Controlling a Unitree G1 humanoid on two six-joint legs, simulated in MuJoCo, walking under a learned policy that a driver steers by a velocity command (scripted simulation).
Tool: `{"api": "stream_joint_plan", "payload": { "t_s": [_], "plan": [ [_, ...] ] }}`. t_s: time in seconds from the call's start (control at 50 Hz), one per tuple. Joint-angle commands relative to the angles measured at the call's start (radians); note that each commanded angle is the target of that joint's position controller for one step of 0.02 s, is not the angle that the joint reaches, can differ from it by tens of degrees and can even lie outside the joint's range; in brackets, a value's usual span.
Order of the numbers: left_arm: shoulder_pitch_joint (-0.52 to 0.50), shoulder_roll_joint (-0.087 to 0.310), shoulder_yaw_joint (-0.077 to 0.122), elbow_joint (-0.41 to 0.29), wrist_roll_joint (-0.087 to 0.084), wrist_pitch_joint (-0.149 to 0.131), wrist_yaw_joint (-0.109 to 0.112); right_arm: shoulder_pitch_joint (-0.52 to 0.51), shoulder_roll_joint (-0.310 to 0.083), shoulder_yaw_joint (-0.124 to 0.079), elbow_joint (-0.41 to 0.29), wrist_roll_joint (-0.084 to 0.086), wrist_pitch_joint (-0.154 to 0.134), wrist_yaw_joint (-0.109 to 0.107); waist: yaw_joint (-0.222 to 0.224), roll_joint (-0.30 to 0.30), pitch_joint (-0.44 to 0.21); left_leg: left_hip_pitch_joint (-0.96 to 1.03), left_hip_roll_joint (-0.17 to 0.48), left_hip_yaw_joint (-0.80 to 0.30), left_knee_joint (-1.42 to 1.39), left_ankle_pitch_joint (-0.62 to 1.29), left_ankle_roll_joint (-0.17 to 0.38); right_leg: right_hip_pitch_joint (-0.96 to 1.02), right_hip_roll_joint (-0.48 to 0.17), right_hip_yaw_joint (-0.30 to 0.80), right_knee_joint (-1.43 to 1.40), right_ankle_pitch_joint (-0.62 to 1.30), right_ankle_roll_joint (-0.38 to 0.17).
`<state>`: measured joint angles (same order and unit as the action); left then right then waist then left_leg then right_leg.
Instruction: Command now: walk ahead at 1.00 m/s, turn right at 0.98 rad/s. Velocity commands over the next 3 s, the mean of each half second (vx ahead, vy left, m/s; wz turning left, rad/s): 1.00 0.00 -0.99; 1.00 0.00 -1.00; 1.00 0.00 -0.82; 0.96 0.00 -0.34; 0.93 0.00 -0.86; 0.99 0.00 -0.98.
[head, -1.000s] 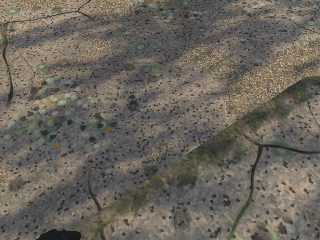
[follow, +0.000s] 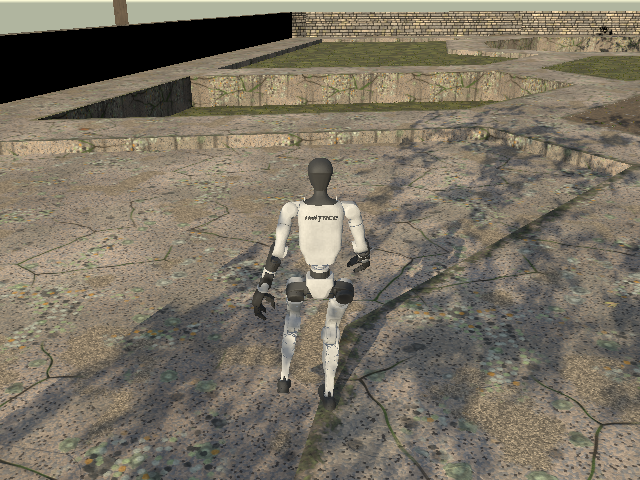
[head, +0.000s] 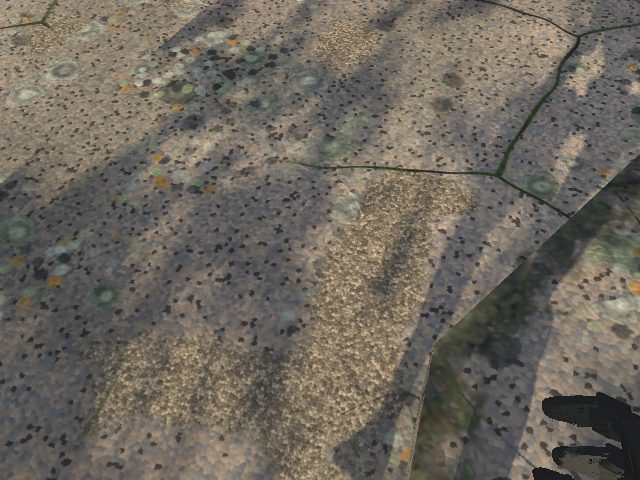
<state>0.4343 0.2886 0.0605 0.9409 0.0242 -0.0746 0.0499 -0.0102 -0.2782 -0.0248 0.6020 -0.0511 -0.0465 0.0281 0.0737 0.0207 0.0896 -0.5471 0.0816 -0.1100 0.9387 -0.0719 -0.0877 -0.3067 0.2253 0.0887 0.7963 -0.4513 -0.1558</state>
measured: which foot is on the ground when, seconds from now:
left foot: up 0.00-0.14, down 0.16-0.46, up 0.48-0.78, down 0.80-1.00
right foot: down 0.00-0.12, up 0.14-0.42, down 0.44-0.72, up 0.74-1.00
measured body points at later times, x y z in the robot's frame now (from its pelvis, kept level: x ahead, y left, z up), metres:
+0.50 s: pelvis +0.47 -0.03 -0.16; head +0.50 -0.03 +0.28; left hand +0.80 -0.07 -0.17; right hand +0.28 -0.16 -0.30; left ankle +0.25 +0.21 -0.80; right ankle +0.51 -0.13 -0.70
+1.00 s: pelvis +0.96 -0.25 -0.17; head +0.94 -0.25 +0.28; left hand +1.26 -0.39 -0.17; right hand +0.70 -0.29 -0.32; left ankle +0.94 -0.07 -0.89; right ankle +0.89 -0.33 -0.53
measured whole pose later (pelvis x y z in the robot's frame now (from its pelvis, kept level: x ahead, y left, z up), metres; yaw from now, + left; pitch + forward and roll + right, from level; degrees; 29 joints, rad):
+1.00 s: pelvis +0.96 -0.25 -0.17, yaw -55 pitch +1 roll +2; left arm -0.06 0.11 -0.02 0.48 0.03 0.03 0.01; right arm 0.65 -0.22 -0.02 1.01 -0.05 -0.10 -0.01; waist -0.02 0.01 -0.08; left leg 0.05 -0.01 0.17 0.41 -0.49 -0.01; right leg -1.22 0.09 0.01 2.37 -0.60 -0.17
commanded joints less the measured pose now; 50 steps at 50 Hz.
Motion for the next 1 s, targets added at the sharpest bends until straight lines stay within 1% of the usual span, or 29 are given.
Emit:
{"api": "stream_joint_plan", "payload": {
  "t_s": [0.02,0.06,0.12,0.18,0.2,0.22,0.24,0.26,0.28,0.34,0.38,0.42,0.46,0.48,0.5,0.52,0.56,0.58,0.62,0.64,0.7,0.74,0.8,0.82,0.84,0.9,0.92,0.94,1.0],
  "plan": [
    [-0.279,0.153,0.035,-0.139,-0.011,-0.076,0.004,0.194,-0.080,-0.034,-0.001,0.025,0.011,-0.021,-0.180,-0.021,-0.113,0.423,-0.063,0.057,-0.059,0.268,0.002,-0.371,-0.169,0.340,-0.191,0.077,-0.106],
    [-0.269,0.133,0.036,-0.139,0.015,-0.061,0.003,0.260,-0.075,-0.032,0.030,0.036,-0.011,-0.024,-0.183,-0.011,-0.087,0.572,-0.091,0.078,-0.247,0.280,0.008,-0.398,-0.109,0.242,-0.018,0.079,-0.048],
    [-0.427,0.086,0.020,-0.205,0.017,-0.009,-0.003,0.698,-0.102,-0.067,0.208,0.054,-0.022,-0.031,-0.398,0.040,-0.176,0.953,0.037,0.078,-0.704,0.742,0.076,-0.449,-0.011,-0.008,0.735,0.042,0.016],
    [-0.512,-0.161,-0.059,-0.398,-0.028,0.022,-0.041,0.676,0.016,-0.015,0.271,-0.036,-0.025,-0.020,-0.236,0.084,-0.102,0.976,0.185,0.018,-0.490,0.940,0.122,-0.790,0.001,-0.067,1.409,-0.254,-0.035],
    [-0.389,-0.217,-0.083,-0.494,-0.060,0.016,-0.034,0.629,-0.031,-0.016,0.248,-0.090,-0.052,-0.011,-0.092,0.253,-0.157,1.120,0.342,-0.129,-0.250,1.127,0.173,-1.081,-0.103,-0.020,1.537,-0.283,-0.030],
    [-0.357,-0.242,-0.102,-0.473,-0.036,0.023,-0.015,0.639,-0.044,-0.035,0.267,-0.090,-0.074,-0.004,-0.081,0.236,-0.179,1.106,0.420,-0.207,-0.265,0.938,0.230,-1.242,-0.150,0.085,1.677,-0.298,-0.052],
    [-0.437,-0.205,-0.097,-0.477,0.012,0.028,-0.011,0.621,-0.033,-0.030,0.290,-0.061,-0.082,-0.016,-0.062,0.073,-0.091,0.914,0.413,-0.171,-0.388,0.728,0.202,-1.264,-0.169,0.147,1.612,-0.268,-0.043],
    [-0.445,-0.106,-0.076,-0.537,0.037,0.048,-0.010,0.458,-0.184,-0.066,0.235,-0.036,-0.102,-0.039,0.011,0.136,-0.033,0.692,0.610,-0.400,-0.623,0.291,0.266,-1.223,-0.277,0.188,1.497,-0.228,0.016],
    [-0.560,0.014,-0.048,-0.551,0.050,0.069,-0.022,0.288,-0.139,-0.040,0.250,-0.012,-0.113,-0.054,0.057,-0.013,0.120,0.393,0.570,-0.310,-0.818,-0.004,0.255,-1.119,-0.314,0.192,1.351,-0.206,0.053],
    [-0.760,-0.160,-0.096,-0.635,-0.010,0.070,-0.043,0.432,0.011,0.020,0.372,-0.004,-0.096,-0.058,0.015,-0.084,0.272,0.255,0.272,0.122,-0.820,0.120,0.118,-1.092,-0.276,0.012,1.256,-0.172,-0.007],
    [-0.778,-0.213,-0.120,-0.644,-0.006,0.055,-0.050,0.509,-0.006,0.018,0.384,0.014,-0.071,-0.070,-0.008,-0.063,0.142,0.286,0.173,0.277,-0.887,0.305,0.094,-0.834,-0.273,-0.116,1.071,-0.070,-0.048],
    [-0.698,-0.177,-0.131,-0.572,-0.020,0.043,-0.071,0.626,-0.102,-0.002,0.343,0.059,-0.045,-0.074,-0.045,-0.095,-0.008,0.277,0.156,0.372,-0.804,1.210,0.153,-0.373,-0.151,-0.373,0.694,-0.156,-0.049],
    [-0.346,-0.080,-0.080,-0.474,-0.029,0.065,-0.040,0.603,-0.240,-0.043,0.276,0.050,-0.028,-0.069,0.127,0.085,-0.265,0.273,0.203,0.314,-0.269,1.769,0.151,0.028,-0.072,-0.214,0.590,-0.279,-0.102],
    [-0.144,-0.026,-0.051,-0.421,-0.028,0.071,-0.016,0.488,-0.288,-0.060,0.178,0.068,-0.034,-0.048,0.246,0.026,-0.363,-0.052,0.136,0.334,0.183,1.662,0.088,0.397,-0.162,0.070,0.370,-0.297,-0.183],
    [-0.048,0.104,0.006,-0.379,-0.036,0.073,0.014,0.279,-0.307,-0.078,0.063,0.071,-0.051,0.007,0.297,-0.170,-0.461,-0.257,-0.084,0.279,0.746,0.410,0.037,0.532,-0.296,0.459,0.005,-0.211,-0.271],
    [-0.037,0.147,0.033,-0.302,-0.029,0.076,0.046,0.172,-0.187,-0.046,0.004,0.045,-0.075,0.037,0.204,-0.261,-0.475,-0.335,-0.095,0.137,0.870,-0.064,0.027,0.491,-0.326,0.685,-0.028,0.008,-0.283],
    [-0.010,0.181,0.057,-0.200,0.001,0.065,0.074,0.013,-0.032,-0.014,-0.091,0.030,-0.078,0.032,0.166,-0.001,-0.157,-0.466,-0.059,-0.019,0.912,-0.357,0.058,0.173,-0.292,0.674,-0.004,0.099,-0.216],
    [-0.044,0.118,0.042,-0.174,0.025,0.050,0.085,0.036,0.028,0.007,-0.120,0.019,-0.062,0.022,0.083,0.060,-0.045,-0.479,-0.045,-0.088,0.861,-0.492,0.069,-0.002,-0.281,0.627,0.031,0.144,-0.156],
    [-0.305,-0.001,-0.001,-0.217,0.052,0.012,0.075,0.074,0.056,0.029,-0.180,0.006,-0.017,0.001,-0.112,0.136,0.059,-0.283,-0.033,-0.163,0.517,-0.741,0.075,-0.451,-0.241,0.439,0.017,0.089,-0.045],
    [-0.455,0.015,-0.001,-0.259,0.052,-0.004,0.064,0.155,0.025,0.027,-0.196,0.020,-0.002,-0.016,-0.212,0.129,0.081,-0.056,-0.046,-0.053,0.306,-0.599,0.038,-0.667,-0.192,0.295,0.004,0.092,-0.039],
    [-0.541,0.090,0.024,-0.267,0.015,-0.046,0.023,0.638,-0.059,-0.017,-0.035,0.116,0.020,-0.068,-0.421,0.137,-0.328,0.880,-0.077,0.166,-0.130,0.391,-0.086,-0.732,-0.035,0.126,0.122,-0.052,-0.028],
    [-0.605,0.083,0.027,-0.282,0.014,-0.038,-0.001,0.944,-0.083,-0.040,0.106,0.118,0.031,-0.092,-0.566,0.220,-0.356,1.074,-0.008,0.119,-0.545,0.724,-0.077,-0.573,0.056,0.037,0.637,-0.177,0.021],
    [-0.458,-0.076,-0.021,-0.362,0.004,0.034,0.005,0.682,-0.043,-0.020,0.148,0.011,0.017,-0.061,-0.309,-0.003,-0.151,0.848,0.143,0.026,-0.774,0.721,0.065,-0.467,0.042,0.030,1.214,-0.314,0.037],
    [-0.484,-0.175,-0.046,-0.442,-0.016,0.043,-0.015,0.704,-0.013,0.002,0.183,-0.026,-0.003,-0.050,-0.259,0.054,-0.156,0.891,0.161,0.044,-0.535,0.957,0.087,-0.640,0.061,-0.020,1.519,-0.359,0.045],
    [-0.228,-0.210,-0.063,-0.511,-0.061,0.042,-0.025,0.528,-0.057,0.000,0.140,-0.091,-0.043,-0.021,-0.008,0.276,-0.199,1.077,0.289,-0.122,-0.315,1.256,0.120,-0.970,-0.040,-0.047,1.628,-0.342,0.065],
    [-0.340,-0.215,-0.093,-0.480,0.013,0.058,-0.025,0.557,-0.042,-0.016,0.192,-0.035,-0.067,-0.029,-0.034,-0.012,-0.165,0.758,0.350,-0.140,-0.496,0.540,0.202,-1.107,-0.116,-0.052,1.798,-0.189,0.000],
    [-0.410,-0.182,-0.088,-0.564,0.017,0.068,-0.036,0.562,-0.151,-0.034,0.221,-0.022,-0.100,-0.043,0.016,0.092,-0.062,0.667,0.501,-0.248,-0.593,0.551,0.226,-1.169,-0.198,0.034,1.765,-0.136,-0.002],
    [-0.514,-0.128,-0.072,-0.591,0.032,0.086,-0.037,0.512,-0.147,-0.037,0.250,-0.005,-0.121,-0.044,0.021,0.076,0.048,0.574,0.561,-0.269,-0.713,0.298,0.228,-1.238,-0.237,0.107,1.779,-0.150,-0.008],
    [-0.726,-0.170,-0.107,-0.626,-0.018,0.097,-0.044,0.486,0.009,0.027,0.297,0.019,-0.082,-0.047,0.014,-0.146,0.230,0.231,0.185,0.202,-0.914,0.041,0.076,-1.034,-0.196,-0.142,1.273,-0.090,-0.030]
  ]
}}
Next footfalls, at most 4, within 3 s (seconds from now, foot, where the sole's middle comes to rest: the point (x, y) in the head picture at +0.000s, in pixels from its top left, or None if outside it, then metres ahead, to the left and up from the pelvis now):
0.16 left None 0.24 0.20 -0.93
0.44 right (433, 435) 0.54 -0.15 -0.74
0.80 left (398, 302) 0.97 -0.10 -0.93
1.12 right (563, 235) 1.08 -0.49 -0.74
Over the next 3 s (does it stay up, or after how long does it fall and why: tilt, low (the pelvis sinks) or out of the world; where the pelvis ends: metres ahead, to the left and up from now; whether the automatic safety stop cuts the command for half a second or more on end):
stays up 1.21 -2.02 0.02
